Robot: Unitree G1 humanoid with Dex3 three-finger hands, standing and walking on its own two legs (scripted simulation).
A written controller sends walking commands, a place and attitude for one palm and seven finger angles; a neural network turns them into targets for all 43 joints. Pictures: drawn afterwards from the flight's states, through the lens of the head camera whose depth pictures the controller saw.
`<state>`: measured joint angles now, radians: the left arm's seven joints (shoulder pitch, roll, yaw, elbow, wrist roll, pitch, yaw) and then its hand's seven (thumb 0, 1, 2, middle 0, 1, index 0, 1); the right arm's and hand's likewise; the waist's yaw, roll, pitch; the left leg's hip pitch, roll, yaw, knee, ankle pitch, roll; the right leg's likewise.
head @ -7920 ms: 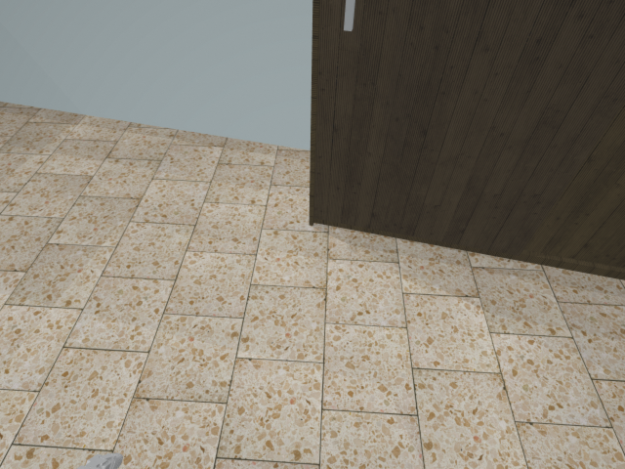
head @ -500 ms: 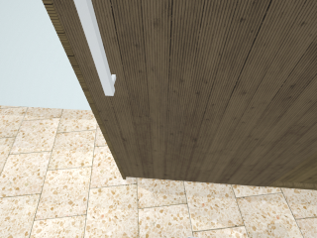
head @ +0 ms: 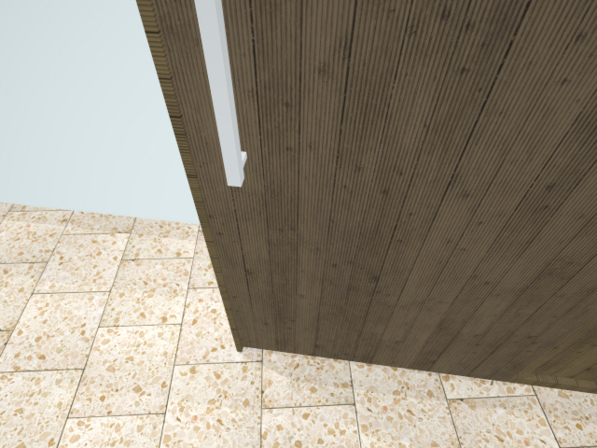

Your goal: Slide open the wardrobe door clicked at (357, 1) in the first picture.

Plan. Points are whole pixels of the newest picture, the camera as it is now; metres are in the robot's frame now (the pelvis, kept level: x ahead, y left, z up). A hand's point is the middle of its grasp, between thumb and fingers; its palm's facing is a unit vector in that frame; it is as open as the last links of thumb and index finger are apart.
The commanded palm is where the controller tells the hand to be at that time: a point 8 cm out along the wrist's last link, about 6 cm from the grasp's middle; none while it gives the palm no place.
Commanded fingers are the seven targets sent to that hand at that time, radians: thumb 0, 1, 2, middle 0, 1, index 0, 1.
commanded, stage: come to a stop and stand still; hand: left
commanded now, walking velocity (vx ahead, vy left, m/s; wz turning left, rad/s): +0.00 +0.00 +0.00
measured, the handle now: (228, 92) +0.50 +0.14 +0.23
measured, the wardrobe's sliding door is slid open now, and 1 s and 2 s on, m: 0.00 0.00 0.00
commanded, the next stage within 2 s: look again from close up in 0.80 s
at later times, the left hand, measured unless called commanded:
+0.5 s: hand out of the picture +0.09 +0.26 -0.14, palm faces +0.03 -0.94 -0.35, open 7.4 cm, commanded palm none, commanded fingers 0.00 0.90 0.90 -0.20 -0.30 -0.20 -0.30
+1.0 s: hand out of the picture +0.03 +0.25 -0.16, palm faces -0.01 -0.95 -0.30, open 7.4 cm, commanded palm none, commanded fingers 0.00 0.90 0.90 -0.20 -0.30 -0.20 -0.30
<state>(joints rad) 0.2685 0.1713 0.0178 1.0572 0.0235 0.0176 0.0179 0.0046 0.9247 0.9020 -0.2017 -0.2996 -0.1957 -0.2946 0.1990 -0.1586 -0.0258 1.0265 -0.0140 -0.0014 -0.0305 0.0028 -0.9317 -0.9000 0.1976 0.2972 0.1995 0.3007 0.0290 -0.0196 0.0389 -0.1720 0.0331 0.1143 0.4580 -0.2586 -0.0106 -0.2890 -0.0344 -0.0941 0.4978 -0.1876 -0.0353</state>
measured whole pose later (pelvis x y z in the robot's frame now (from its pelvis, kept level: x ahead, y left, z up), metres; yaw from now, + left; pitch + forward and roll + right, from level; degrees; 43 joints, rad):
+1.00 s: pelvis -0.01 +0.02 +0.01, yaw +1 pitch -3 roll +0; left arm 0.23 0.30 -0.01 1.05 0.02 0.00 0.00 0.01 0.91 0.90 -0.21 -0.30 -0.20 -0.30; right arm 0.22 -0.31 -0.01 1.06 -0.01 -0.01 0.01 0.01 -0.91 -0.90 0.20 0.30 0.20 0.30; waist 0.00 -0.01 0.03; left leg -0.13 0.01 0.10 0.40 -0.22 0.02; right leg -0.22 -0.05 -0.10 0.39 -0.12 -0.01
